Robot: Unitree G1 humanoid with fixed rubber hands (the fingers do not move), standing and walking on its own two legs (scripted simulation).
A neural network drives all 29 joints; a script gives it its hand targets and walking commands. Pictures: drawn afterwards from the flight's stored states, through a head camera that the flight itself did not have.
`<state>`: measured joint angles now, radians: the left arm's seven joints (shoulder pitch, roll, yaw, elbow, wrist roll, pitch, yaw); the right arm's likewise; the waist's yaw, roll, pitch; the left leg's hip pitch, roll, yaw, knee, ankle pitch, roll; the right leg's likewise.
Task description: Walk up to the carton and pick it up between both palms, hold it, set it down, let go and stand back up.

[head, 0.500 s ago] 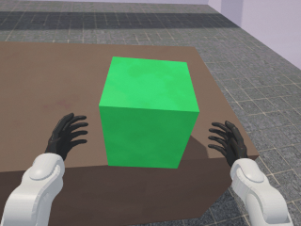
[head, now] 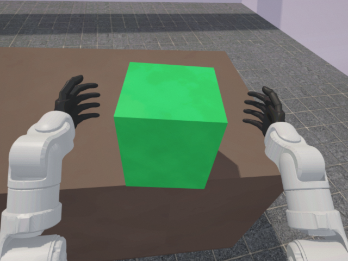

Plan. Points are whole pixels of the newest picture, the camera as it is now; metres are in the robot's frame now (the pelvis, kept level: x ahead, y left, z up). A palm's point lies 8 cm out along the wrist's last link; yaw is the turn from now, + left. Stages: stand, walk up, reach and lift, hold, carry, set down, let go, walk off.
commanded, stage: reach and lift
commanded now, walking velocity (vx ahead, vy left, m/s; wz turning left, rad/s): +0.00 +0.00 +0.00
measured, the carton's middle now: (168, 128) +0.43 +0.03 +0.08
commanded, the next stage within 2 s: none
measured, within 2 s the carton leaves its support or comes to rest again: neither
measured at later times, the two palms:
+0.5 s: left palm (70, 70) +0.39 +0.23 +0.25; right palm (272, 84) +0.42 -0.17 +0.24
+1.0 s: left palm (81, 95) +0.41 +0.23 +0.18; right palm (260, 111) +0.42 -0.17 +0.17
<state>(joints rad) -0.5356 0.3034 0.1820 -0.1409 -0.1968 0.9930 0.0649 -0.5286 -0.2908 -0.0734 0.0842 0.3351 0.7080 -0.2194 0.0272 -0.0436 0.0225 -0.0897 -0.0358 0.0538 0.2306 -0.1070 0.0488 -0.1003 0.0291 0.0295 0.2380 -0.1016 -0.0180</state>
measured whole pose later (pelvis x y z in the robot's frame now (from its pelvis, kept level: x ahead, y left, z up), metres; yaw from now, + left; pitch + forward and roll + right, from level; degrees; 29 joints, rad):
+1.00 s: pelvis +0.00 -0.01 +0.00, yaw +1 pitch +3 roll +0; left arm -0.82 0.37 0.15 0.48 -0.19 0.67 -0.01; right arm -0.79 -0.23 -0.09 0.49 0.28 0.59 -0.23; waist 0.01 -0.02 -0.02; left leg -0.15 -0.03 0.03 0.15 -0.05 0.04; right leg -0.15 0.04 0.02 0.14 -0.05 -0.03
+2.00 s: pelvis +0.01 +0.00 +0.00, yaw +3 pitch +7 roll +0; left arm -0.81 0.13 0.12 0.72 -0.02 0.32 0.10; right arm -0.77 -0.04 -0.15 0.72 0.06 0.28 -0.26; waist 0.00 -0.01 -0.09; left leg -0.24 -0.05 0.00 0.18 -0.06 0.05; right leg -0.22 0.02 0.00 0.16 -0.05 -0.02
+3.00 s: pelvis +0.02 +0.00 +0.00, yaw +3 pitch +6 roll +0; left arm -0.72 0.01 0.33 0.67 0.21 0.26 -0.02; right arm -0.71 0.06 -0.30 0.70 -0.14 0.23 -0.16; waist -0.03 0.00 -0.13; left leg -0.12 -0.06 -0.01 0.03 0.00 0.05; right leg -0.07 0.01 0.00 -0.06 0.03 -0.01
